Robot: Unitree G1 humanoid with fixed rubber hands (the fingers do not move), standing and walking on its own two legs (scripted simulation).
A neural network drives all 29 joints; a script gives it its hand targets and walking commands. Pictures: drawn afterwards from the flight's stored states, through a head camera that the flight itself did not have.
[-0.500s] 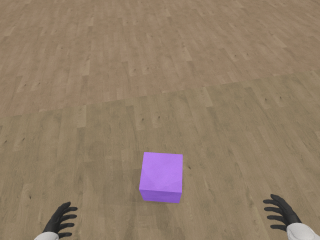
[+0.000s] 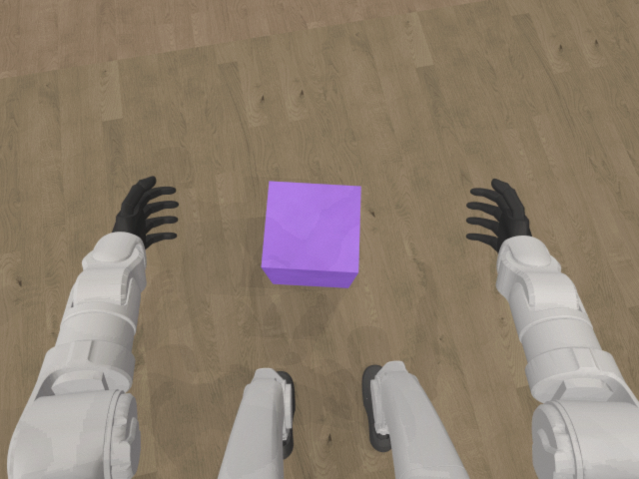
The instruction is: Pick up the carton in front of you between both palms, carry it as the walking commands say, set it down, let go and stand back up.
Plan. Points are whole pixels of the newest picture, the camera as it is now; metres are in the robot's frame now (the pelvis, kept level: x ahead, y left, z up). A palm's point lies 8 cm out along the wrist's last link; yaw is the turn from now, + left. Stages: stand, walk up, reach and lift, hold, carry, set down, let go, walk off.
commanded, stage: reach and lift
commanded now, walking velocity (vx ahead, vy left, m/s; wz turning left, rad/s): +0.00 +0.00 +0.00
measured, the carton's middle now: (312, 239) +0.52 +0.01 -0.56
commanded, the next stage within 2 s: none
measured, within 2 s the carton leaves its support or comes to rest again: neither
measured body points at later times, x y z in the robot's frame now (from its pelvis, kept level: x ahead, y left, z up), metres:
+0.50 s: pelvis +0.00 +0.01 -0.03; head +0.34 +0.02 +0.26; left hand +0.58 +0.20 -0.16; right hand +0.53 -0.18 -0.16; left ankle +0.06 +0.12 -0.65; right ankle +0.06 -0.14 -0.65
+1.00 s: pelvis -0.03 +0.00 -0.24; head +0.34 +0.01 +0.01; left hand +0.55 +0.20 -0.41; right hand +0.51 -0.19 -0.40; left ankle +0.06 +0.12 -0.65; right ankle +0.06 -0.14 -0.65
